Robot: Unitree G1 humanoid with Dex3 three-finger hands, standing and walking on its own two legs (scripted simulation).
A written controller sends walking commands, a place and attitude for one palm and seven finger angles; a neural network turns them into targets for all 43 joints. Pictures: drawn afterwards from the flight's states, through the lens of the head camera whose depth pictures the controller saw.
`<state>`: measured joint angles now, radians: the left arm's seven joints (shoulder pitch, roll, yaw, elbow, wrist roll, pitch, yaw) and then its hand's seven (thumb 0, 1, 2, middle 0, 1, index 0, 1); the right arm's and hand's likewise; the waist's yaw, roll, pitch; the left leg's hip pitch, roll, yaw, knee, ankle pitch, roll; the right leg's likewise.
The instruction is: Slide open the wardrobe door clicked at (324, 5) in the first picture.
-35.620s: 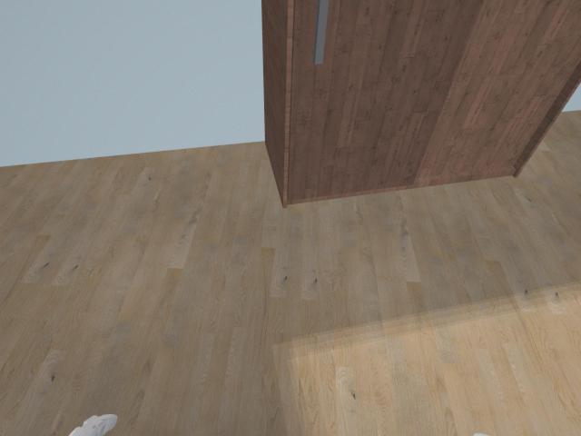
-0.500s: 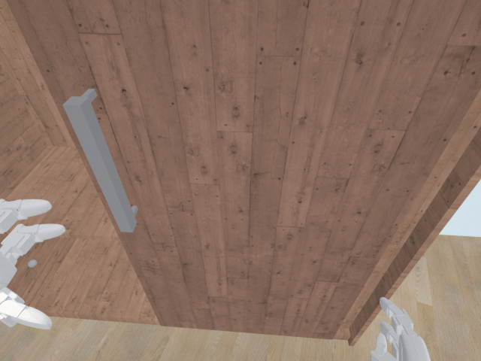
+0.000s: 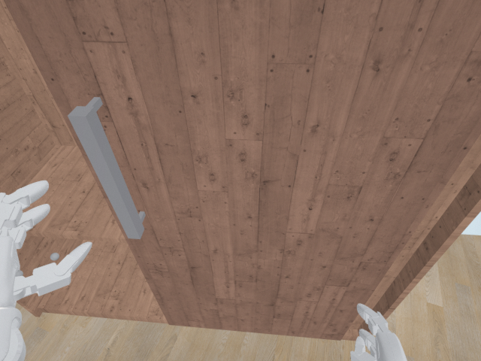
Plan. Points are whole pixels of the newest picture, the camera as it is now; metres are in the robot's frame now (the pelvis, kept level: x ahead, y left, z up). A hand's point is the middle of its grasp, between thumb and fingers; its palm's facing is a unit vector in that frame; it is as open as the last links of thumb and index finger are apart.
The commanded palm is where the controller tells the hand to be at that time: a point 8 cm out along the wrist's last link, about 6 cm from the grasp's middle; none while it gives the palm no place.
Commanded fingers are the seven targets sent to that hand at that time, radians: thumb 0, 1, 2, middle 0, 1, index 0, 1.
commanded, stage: draw the hand back to the body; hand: left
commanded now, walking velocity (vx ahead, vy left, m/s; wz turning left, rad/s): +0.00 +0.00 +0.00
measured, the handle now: (118, 176) +0.38 +0.28 +0.11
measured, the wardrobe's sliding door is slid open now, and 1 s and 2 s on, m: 0.56 0.56 0.56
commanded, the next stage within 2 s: step back with the hand held close in 0.56 s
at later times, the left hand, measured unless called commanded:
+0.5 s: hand (66, 265) +0.17 +0.24 +0.17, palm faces +0.45 -0.81 -0.38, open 7.5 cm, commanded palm +0.13 +0.28 +0.18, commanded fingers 0.00 0.90 0.90 -0.20 -0.30 -0.20 -0.30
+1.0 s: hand (59, 272) +0.17 +0.25 +0.15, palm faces +0.34 -0.83 -0.45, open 7.4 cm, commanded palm +0.11 +0.30 +0.18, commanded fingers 0.00 0.90 0.90 -0.20 -0.30 -0.20 -0.30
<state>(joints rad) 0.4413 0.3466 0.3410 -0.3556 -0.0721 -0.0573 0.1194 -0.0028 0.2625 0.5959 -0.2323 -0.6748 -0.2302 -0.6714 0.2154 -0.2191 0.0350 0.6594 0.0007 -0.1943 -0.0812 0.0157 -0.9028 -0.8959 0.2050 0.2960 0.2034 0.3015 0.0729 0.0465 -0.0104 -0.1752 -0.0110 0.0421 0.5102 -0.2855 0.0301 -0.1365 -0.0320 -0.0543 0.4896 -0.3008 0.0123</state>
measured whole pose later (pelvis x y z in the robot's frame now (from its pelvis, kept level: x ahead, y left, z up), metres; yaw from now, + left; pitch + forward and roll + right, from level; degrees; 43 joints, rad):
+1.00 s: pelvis -0.04 +0.00 +0.00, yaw -2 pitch -1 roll -1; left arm 0.53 0.40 0.37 -0.48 -0.05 -0.16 0.11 0.01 0.89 0.90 -0.22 -0.30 -0.21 -0.30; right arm 0.18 -0.23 0.00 0.57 0.00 -0.04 -0.08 0.01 -0.91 -0.90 0.20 0.30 0.20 0.30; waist 0.01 0.00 0.05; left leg -0.26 0.01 0.06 0.48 -0.20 0.03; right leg -0.22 -0.01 -0.03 0.44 -0.20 0.01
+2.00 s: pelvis -0.18 +0.00 -0.01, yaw -2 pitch -2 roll -4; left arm 0.55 0.48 0.43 -0.52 -0.06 -0.27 0.10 0.01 0.89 0.90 -0.22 -0.30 -0.22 -0.30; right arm 0.23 -0.20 0.00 0.62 -0.01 -0.10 -0.09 0.01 -0.90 -0.90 0.21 0.30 0.20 0.30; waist -0.03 0.00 -0.02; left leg -0.49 0.04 0.00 0.57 -0.15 0.00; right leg -0.08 0.07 0.00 0.50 -0.40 -0.02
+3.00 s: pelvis -0.14 +0.03 +0.00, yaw -4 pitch +2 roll -1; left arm 0.60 0.44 0.44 -0.47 -0.05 -0.23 0.14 0.01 0.89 0.90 -0.21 -0.30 -0.21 -0.30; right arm 0.22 -0.20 0.01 0.62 -0.01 -0.13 -0.07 0.01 -0.90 -0.90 0.20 0.30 0.20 0.30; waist 0.00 -0.01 0.00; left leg -0.31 -0.05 0.03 0.44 -0.17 0.06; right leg -0.14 0.06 0.00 0.37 -0.28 -0.04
